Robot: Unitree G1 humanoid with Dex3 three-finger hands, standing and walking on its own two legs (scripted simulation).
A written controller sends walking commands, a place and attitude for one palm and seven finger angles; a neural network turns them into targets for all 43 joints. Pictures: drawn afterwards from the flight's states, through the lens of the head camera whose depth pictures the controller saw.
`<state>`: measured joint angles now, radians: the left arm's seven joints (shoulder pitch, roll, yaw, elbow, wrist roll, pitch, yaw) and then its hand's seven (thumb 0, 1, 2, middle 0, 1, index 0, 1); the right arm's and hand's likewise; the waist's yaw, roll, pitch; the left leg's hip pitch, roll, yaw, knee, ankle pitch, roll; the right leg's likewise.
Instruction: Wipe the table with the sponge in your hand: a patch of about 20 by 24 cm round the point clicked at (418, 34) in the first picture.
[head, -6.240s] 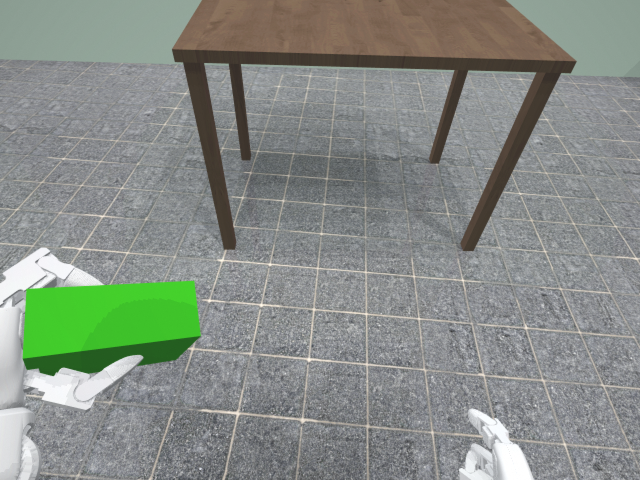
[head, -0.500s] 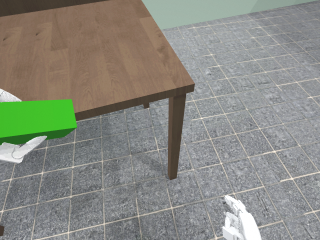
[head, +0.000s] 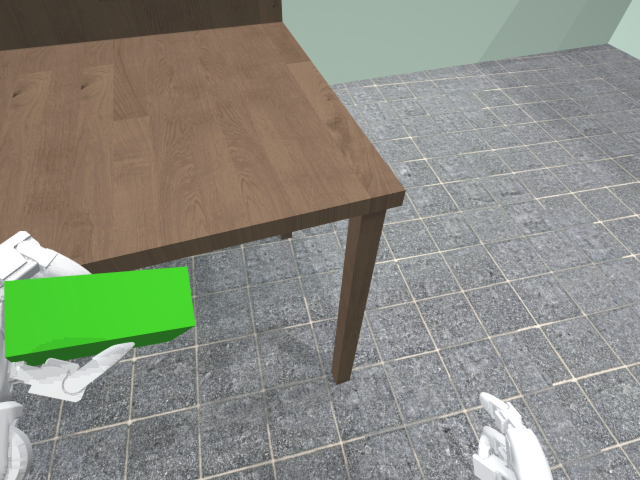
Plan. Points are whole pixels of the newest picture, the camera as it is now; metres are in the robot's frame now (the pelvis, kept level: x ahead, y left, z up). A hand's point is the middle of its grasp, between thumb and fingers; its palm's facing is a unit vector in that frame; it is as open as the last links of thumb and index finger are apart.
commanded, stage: shuffle to correct the standing spot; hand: left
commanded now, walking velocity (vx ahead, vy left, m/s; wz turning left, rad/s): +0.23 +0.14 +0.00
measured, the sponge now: (131, 313) +0.23 +0.20 +0.16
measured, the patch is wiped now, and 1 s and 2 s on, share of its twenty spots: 0.00 0.00 0.00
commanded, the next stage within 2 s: come to a stop and stand still in 0.62 s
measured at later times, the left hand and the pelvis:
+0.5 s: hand (49, 233) +0.31 +0.31 +0.17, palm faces +0.41 -0.79 -0.45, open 9.4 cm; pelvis +0.09 +0.06 +0.00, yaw -1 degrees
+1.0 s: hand (58, 157) +0.44 +0.37 +0.17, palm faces +0.39 -0.81 -0.44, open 9.4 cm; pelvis +0.21 +0.13 +0.00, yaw -3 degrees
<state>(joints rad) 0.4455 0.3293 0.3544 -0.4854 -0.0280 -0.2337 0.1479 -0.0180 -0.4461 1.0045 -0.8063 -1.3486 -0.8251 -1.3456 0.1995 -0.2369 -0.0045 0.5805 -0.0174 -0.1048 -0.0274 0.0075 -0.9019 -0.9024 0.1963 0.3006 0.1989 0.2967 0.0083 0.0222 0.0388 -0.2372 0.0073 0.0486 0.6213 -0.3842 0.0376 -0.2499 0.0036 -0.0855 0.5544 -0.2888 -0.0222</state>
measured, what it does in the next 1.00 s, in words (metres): walks ahead: right foot, then left foot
